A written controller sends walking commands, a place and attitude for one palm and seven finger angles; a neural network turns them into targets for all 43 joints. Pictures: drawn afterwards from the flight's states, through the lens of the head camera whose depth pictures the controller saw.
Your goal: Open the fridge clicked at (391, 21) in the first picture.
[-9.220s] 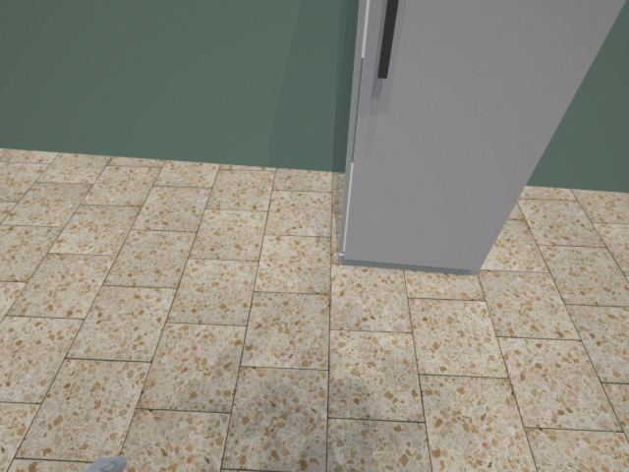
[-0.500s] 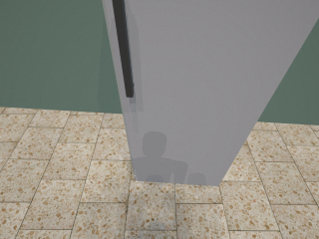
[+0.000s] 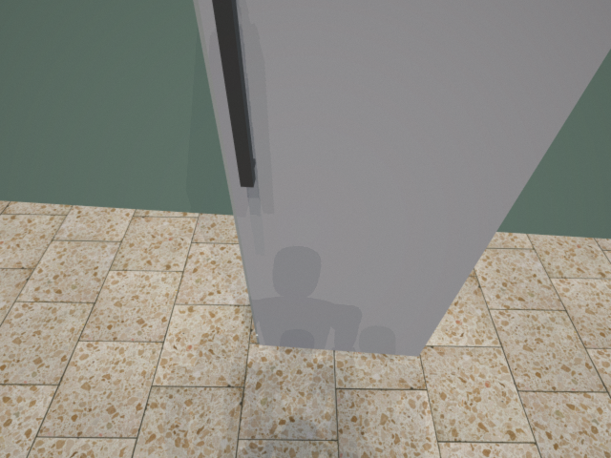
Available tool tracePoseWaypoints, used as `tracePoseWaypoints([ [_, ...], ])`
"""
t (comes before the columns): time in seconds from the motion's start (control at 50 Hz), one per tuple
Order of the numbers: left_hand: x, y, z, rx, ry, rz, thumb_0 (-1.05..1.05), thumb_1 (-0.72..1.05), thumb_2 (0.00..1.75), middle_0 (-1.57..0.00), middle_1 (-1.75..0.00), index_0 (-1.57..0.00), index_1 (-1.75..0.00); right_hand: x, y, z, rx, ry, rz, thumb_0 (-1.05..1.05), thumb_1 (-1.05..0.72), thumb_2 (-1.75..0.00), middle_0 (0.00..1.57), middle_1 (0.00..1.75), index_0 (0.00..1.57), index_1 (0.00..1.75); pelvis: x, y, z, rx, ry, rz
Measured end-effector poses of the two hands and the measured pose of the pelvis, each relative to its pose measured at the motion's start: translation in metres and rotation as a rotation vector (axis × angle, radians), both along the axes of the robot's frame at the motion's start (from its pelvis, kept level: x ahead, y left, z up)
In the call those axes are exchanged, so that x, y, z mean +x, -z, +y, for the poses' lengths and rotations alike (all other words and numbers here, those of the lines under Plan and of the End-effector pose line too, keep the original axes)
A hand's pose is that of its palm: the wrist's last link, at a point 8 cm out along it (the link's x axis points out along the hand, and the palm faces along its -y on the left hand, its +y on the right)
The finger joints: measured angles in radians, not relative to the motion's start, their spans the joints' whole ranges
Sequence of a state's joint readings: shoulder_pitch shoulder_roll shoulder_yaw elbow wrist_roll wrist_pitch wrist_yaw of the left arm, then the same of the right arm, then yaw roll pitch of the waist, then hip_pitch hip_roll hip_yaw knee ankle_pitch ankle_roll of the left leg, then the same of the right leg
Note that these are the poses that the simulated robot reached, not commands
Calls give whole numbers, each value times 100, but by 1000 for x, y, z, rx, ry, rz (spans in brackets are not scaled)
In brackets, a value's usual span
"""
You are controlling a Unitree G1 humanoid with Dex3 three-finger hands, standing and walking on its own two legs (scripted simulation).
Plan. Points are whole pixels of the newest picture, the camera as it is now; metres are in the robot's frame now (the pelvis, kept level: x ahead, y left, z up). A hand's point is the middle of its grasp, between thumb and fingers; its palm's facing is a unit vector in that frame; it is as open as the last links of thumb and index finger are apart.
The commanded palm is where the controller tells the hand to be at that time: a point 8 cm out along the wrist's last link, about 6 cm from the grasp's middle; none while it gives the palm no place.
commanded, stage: look again from close up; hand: left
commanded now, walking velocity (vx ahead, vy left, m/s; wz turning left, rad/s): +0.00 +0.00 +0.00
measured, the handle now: (239, 89) +0.53 +0.14 +0.22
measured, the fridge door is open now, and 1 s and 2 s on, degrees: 0 0 0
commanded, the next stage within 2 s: shuffle to correct the standing spot in 0.08 s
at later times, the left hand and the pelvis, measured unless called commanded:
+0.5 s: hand out of the picture +0.00 +0.14 -0.18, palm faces +0.07 -0.99 -0.15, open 7.4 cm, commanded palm none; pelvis +0.04 -0.01 -0.01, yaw +0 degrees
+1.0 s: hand out of the picture +0.05 +0.20 -0.18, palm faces +0.02 -0.97 -0.25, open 7.4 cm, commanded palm none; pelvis +0.01 +0.01 -0.01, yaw -1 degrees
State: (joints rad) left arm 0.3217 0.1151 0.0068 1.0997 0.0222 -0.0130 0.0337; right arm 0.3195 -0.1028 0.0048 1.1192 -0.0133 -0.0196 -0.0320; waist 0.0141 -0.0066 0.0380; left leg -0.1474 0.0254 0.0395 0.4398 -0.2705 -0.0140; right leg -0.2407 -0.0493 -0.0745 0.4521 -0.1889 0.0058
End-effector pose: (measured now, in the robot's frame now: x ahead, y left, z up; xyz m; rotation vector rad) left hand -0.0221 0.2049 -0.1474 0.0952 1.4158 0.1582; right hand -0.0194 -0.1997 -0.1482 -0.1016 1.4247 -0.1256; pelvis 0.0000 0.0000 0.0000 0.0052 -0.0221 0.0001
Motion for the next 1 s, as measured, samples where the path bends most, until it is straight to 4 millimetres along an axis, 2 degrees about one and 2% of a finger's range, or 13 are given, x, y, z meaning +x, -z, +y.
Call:
tracePoseWaypoints([
  [0.28, 5, 2, -2, -1, -1, 0, 1, 91, 90, -20, -30, -20, -30, 5, 0, -5, -6, -3, 1, 1, -91, -90, 20, 30, 20, 30, 6, 1, -3, 1, 2, 0],
  [0.46, 11, 7, -10, -11, -18, 35, 1, 91, 90, -20, -30, -20, -30, 8, 5, -10, 0, 26, 46, 0, -91, -90, 20, 30, 20, 30, 32, 7, -12, 0, 5, 16],
  [0.58, 20, 9, -21, -21, -39, 64, 0, 91, 90, -20, -30, -20, -30, 27, 6, -13, -13, 20, 65, 0, -91, -90, 20, 30, 20, 30, 50, 9, -15, -10, -7, 24],
  [0.68, 36, 8, -23, -25, -36, 47, 1, 90, 90, -20, -30, -20, -30, 52, 2, -14, -35, 10, 31, 1, -92, -90, 20, 30, 20, 30, 52, 6, -12, -3, -9, 29],
  [0.78, 43, 9, -4, 17, -18, 31, 3, 92, 90, -20, -30, -20, -30, 64, 4, -25, -66, 10, -9, 2, -94, -90, 20, 30, 20, 30, 44, 8, -8, 5, -4, 30],
  [0.88, 51, 7, 17, 60, 13, -30, 2, 92, 90, -20, -30, -20, -30, 73, 5, -30, -76, 11, -80, 2, -94, -90, 20, 30, 20, 30, 28, 11, 0, -14, -1, 28],
  [1.0, 62, -3, 45, 97, 59, -109, 1, 91, 90, -20, -30, -20, -30, 82, 2, -17, -59, -8, -215, 1, -93, -90, 20, 30, 19, 30, 14, 11, 15, -5, 10, -4],
])
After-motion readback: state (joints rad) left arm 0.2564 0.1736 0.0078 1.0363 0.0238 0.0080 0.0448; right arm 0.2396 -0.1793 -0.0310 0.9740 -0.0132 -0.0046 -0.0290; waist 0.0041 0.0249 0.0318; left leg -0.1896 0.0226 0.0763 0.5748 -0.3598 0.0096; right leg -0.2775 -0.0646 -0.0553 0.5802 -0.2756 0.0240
